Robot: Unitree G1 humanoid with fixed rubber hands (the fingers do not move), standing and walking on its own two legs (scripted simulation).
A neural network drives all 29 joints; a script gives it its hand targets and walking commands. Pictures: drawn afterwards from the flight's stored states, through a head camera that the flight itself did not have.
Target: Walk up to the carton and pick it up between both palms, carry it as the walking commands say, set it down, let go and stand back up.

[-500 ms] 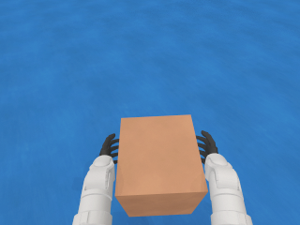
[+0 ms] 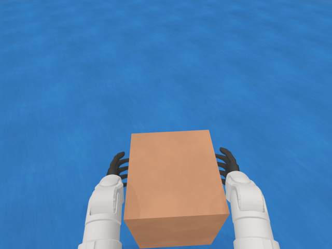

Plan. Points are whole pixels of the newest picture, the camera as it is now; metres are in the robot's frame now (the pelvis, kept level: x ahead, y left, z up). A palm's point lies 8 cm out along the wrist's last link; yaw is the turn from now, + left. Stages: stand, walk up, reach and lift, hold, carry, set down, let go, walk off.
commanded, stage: reach and lift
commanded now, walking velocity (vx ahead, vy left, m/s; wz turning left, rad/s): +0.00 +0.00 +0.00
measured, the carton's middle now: (172, 191) +0.30 +0.00 -0.02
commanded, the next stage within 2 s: hold in 0.82 s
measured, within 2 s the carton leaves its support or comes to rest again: neither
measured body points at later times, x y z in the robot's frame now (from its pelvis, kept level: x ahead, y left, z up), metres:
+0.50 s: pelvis +0.00 +0.00 +0.00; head -0.03 +0.01 +0.45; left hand +0.30 +0.15 +0.03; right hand +0.30 -0.14 +0.03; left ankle +0.04 +0.10 -0.74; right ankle +0.01 -0.12 -0.74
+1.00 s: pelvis -0.01 +0.00 +0.00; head -0.05 +0.00 +0.44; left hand +0.28 +0.15 +0.03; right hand +0.29 -0.14 +0.04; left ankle +0.04 +0.10 -0.74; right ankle +0.01 -0.12 -0.74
